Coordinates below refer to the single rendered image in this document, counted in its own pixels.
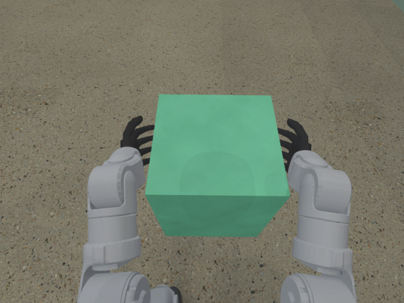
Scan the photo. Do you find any left robot upper arm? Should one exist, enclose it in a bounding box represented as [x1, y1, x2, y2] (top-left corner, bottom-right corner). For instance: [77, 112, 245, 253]
[78, 271, 151, 303]

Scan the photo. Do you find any right robot upper arm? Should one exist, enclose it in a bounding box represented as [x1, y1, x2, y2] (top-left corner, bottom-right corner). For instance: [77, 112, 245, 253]
[280, 273, 355, 303]

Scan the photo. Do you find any carton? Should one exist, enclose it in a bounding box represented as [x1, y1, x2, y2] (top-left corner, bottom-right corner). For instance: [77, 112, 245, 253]
[145, 94, 290, 237]

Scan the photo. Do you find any robot right forearm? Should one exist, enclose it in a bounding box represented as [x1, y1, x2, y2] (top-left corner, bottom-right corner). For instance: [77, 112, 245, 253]
[288, 150, 357, 303]

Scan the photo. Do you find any right robot hand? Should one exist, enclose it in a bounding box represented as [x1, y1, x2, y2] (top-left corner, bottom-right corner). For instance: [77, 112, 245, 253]
[277, 119, 311, 173]

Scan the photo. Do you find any robot left thigh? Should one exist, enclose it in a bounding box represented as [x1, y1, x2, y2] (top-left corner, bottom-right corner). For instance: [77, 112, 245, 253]
[150, 288, 178, 303]

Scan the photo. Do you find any robot left shin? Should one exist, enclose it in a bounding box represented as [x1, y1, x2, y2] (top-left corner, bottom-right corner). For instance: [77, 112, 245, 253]
[156, 285, 173, 292]

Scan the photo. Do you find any left robot hand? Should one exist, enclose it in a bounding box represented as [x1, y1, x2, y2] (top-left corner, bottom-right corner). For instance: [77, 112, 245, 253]
[121, 116, 155, 166]

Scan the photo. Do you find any robot left forearm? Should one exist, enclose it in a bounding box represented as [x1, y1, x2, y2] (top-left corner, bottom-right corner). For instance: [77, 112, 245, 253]
[77, 146, 146, 303]

